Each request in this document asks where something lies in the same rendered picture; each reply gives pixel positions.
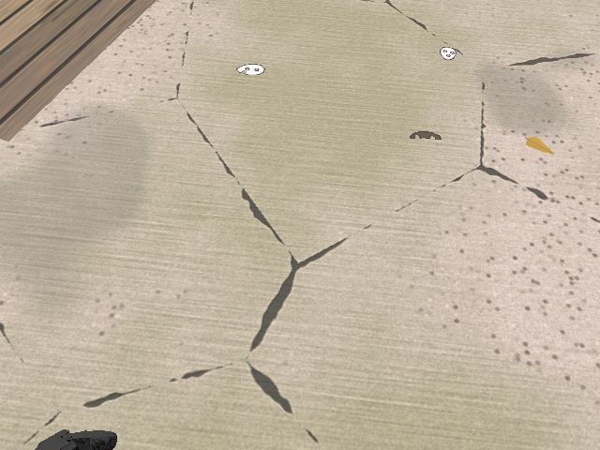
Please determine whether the left robot hand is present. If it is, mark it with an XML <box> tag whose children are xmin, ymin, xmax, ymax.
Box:
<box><xmin>35</xmin><ymin>429</ymin><xmax>117</xmax><ymax>450</ymax></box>

